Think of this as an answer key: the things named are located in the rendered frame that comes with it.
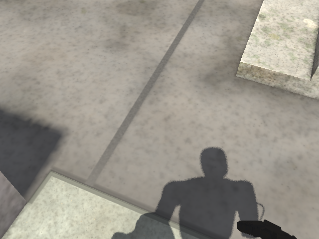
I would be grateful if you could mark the right robot hand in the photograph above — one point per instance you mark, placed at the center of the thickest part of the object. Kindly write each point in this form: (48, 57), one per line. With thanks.
(263, 229)

